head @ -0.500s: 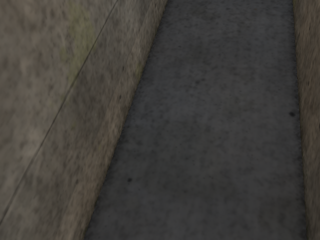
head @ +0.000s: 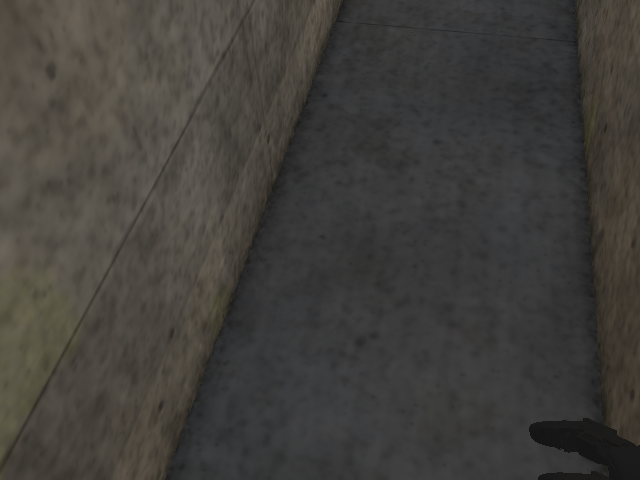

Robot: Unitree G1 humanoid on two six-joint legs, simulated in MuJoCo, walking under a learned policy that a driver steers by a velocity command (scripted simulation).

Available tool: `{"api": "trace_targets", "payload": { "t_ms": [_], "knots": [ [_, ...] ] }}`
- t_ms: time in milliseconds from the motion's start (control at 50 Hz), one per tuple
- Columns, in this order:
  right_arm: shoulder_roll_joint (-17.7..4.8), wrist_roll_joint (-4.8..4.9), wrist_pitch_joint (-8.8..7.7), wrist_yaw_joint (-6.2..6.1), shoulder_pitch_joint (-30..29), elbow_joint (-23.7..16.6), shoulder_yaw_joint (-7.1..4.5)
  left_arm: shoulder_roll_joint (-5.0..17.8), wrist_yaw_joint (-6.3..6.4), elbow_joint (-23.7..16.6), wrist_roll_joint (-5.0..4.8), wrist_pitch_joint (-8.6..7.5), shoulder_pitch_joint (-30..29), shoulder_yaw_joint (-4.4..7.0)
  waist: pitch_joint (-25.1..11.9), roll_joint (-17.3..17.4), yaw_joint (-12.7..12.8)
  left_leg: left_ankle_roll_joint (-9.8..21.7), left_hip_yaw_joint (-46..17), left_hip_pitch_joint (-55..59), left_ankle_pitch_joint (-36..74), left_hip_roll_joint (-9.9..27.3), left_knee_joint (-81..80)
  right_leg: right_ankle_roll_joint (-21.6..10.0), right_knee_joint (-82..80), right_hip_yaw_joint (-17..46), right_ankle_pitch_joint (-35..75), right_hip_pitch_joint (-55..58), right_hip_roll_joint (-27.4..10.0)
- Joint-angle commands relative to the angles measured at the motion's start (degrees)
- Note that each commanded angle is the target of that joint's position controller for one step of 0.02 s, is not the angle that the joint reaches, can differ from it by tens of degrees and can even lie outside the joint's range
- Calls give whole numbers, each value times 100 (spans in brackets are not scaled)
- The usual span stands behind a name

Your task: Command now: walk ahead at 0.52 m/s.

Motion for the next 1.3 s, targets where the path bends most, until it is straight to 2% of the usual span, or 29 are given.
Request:
{"api": "trace_targets", "payload": {
  "t_ms": [20, 40, 60, 80, 100, 120, 140, 160, 200, 240, 280, 320, 360, 420, 460, 480, 500, 520, 540, 580, 600, 700, 740, 760, 820, 880, 1040, 1280, 1300],
  "knots": [
    [-480, -165, -123, -171, 1832, 550, -225, 1371, 48, -438, -24, -77, -773, 368, -354, -929, -1101, 132, 751, 3718, 741, -704, -629, -514, 1612, -239, 6426, -2031, -454],
    [-593, -266, -150, -245, 2803, 1004, -320, 1283, 99, -456, -72, -49, -934, 354, -720, -673, -1615, 240, 650, 4746, 1187, -514, -891, -470, 3189, -234, 6060, -2322, -327],
    [-741, -235, -249, -370, 3299, 1215, -380, 842, 124, -494, -22, 85, -1161, 277, -839, -214, -1865, 447, -157, 5446, 1527, 354, -1052, -447, 5577, -4, 2196, -3179, 525],
    [-1180, -367, -384, -349, 3173, 1120, -331, -160, 93, -636, -23, 125, 192, 98, -1698, 1265, -779, 849, -1716, 6471, 5606, 1802, 296, -469, 7808, 921, -1403, -4281, 840],
    [-1397, -48, -284, -296, 3124, 881, -478, 241, 39, -754, -305, 96, 555, 138, -3026, 1458, -995, 1763, -2886, 7307, 4492, 2438, -294, -438, 8072, 1715, -760, -5107, 836],
    [-1080, -59, -247, -396, 2487, 690, -443, 592, 1, -854, -97, 134, -121, 156, -2436, 780, -923, 1865, -2806, 6241, 2386, 1990, -1018, -380, 7396, 1394, -210, -5136, 439],
    [-694, -85, -243, -481, 2006, 644, -342, 604, -19, -974, 93, 194, -558, 150, -1632, 355, -750, 1674, -2509, 5296, 1443, 1727, -1364, -303, 6819, 1207, 8, -5152, 250],
    [-513, -111, -252, -553, 1947, 693, -257, 571, -46, -972, 259, 263, -682, 166, -1205, 117, -582, 1511, -2227, 4506, 1832, 1601, -1609, -270, 6427, 1231, 52, -4880, 205],
    [-417, 31, -319, -616, 2327, 874, -182, 586, -2, -923, 379, 559, -830, 205, -785, -358, -451, 1403, -1696, 3596, 3519, 1626, -1804, -135, 5524, 1160, 44, -4286, 138],
    [-573, -6, -420, -574, 2306, 958, -222, 273, -9, -880, 351, 680, -886, 108, -790, -250, -258, 1239, -1065, 3303, 4201, 1400, -1824, -79, 4627, 1022, 257, -3949, 168],
    [-567, 87, -438, -561, 2035, 917, -242, 46, -137, -808, 274, 682, -970, -2, -834, 169, -94, 831, -292, 2791, 4086, 960, -1943, -107, 3256, 615, 1133, -3102, 245],
    [-541, 151, -413, -553, 1984, 918, -260, 84, -210, -822, 238, 673, -1362, -35, -893, 446, -200, 595, -74, 2804, 3033, 711, -2071, -184, 2674, 508, 2142, -2681, 308],
    [-514, 236, -335, -583, 1949, 892, -265, 230, -187, -882, 259, 677, -1691, -23, -754, 607, -204, 488, -200, 2910, 2352, 792, -2062, -258, 2331, 643, 2442, -2643, 211],
    [-447, 184, -236, -660, 1875, 815, -263, 438, -78, -899, 330, 683, -1940, 27, -436, 543, -177, 369, -358, 3095, 1119, 808, -1795, -335, 1724, 704, 2204, -2546, 229],
    [-387, 238, -73, -691, 2078, 817, -227, 428, -31, -723, 409, 634, -1641, 37, -304, 125, -159, 187, -271, 3011, 346, 525, -1076, -412, 983, 645, 2918, -1987, 170],
    [-215, 216, -13, -719, 2489, 799, -180, 587, -2, -680, 438, 575, -1477, 46, -397, -394, -313, 46, -110, 2740, -892, 193, -450, -506, 1100, 1287, 4928, -1546, -519],
    [142, 268, 105, -770, 3406, 914, -121, 568, 12, -768, 378, 562, -1773, 12, -592, -1222, -775, -17, 84, 2875, -2924, -152, -40, -1119, 1069, 1856, 5737, -1708, -1303],
    [-37, 131, 297, -854, 3423, 1074, -177, 479, 26, -889, 251, 593, -1850, -10, -560, -1282, -619, -14, 263, 3089, -3468, -279, 255, -1379, 673, 2387, 4021, -2306, -1488],
    [-240, 140, 411, -889, 3132, 1011, -237, 397, 31, -903, 228, 661, -1869, -31, -216, -1094, -539, -46, 201, 3058, -3604, -311, 422, -1420, 388, 2618, 3017, -2702, -1332],
    [-322, 184, 484, -841, 2678, 907, -258, 577, 84, -1037, 276, 753, -2115, 0, -184, -1141, -559, -54, 181, 3018, -3611, -236, 387, -1322, 174, 2564, 2083, -2703, -1117],
    [-289, 143, 493, -815, 2522, 877, -250, 619, 106, -1096, 258, 750, -2118, 11, -296, -1102, -542, -29, 181, 3054, -3479, -232, 312, -1232, 136, 2460, 1900, -2633, -1093],
    [-2, 143, 504, -812, 2272, 1021, -157, 573, 148, -1182, 153, 845, -2275, 36, -393, -833, -569, -82, 324, 3763, -2406, -281, -994, -885, 356, 1916, 1283, -2691, -607],
    [-174, 75, 469, -823, 2212, 989, -177, 518, 117, -1217, 130, 856, -2238, 45, -303, -595, -501, 41, -103, 3969, -2190, 134, -1302, -665, 406, 1890, 571, -2994, -440],
    [-289, 131, 446, -810, 2054, 890, -197, 483, 113, -1216, 169, 914, -2271, 60, 25, -283, -395, 144, -504, 3419, -2425, 388, -1441, -548, 467, 1619, 262, -2964, -123],
    [-158, 192, 307, -802, 1792, 832, -119, 381, 108, -1080, 254, 952, -2198, 59, 126, 91, -187, 148, -763, 2764, -2025, 731, -1747, -436, 855, 1241, 1324, -2066, 98],
    [-148, 148, 255, -858, 2043, 892, -111, 441, 53, -885, 258, 942, -1915, 72, 68, 100, -238, -26, -478, 3073, -1420, 517, -1573, -510, 691, 1398, 1804, -1941, -120],
    [-126, 115, 349, -841, 2229, 936, -130, 412, 65, -732, 213, 966, -1926, 52, 241, -95, -337, -7, -478, 3261, -1753, 497, -1668, -502, 501, 1438, 1222, -2239, -124],
    [-60, 106, 216, -865, 2429, 1053, -138, 327, 53, -439, 165, 971, -1664, 30, 251, -86, -258, -26, -459, 3233, -1763, 533, -1827, -501, 482, 1434, 1383, -2067, -109],
    [-95, 159, 221, -866, 2446, 1037, -150, 317, 10, -348, 211, 978, -1665, 20, 354, -63, -277, -21, -473, 3248, -1701, 538, -1825, -460, 500, 1388, 1396, -2166, -69]
  ]
}}
Velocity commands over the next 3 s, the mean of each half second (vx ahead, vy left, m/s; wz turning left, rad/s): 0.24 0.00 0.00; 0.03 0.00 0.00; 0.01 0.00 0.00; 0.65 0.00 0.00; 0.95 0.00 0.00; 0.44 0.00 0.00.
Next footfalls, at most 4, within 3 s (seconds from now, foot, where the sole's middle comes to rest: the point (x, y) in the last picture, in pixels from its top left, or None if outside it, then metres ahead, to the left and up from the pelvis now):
0.06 left None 0.30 0.10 -0.76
0.46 right None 0.45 -0.09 -0.76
0.72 left None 0.33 0.09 -0.76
1.88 right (460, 368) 0.71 -0.20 -0.76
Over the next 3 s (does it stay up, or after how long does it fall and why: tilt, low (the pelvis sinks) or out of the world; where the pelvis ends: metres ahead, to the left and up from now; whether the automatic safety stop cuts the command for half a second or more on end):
stays up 1.43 -0.15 0.00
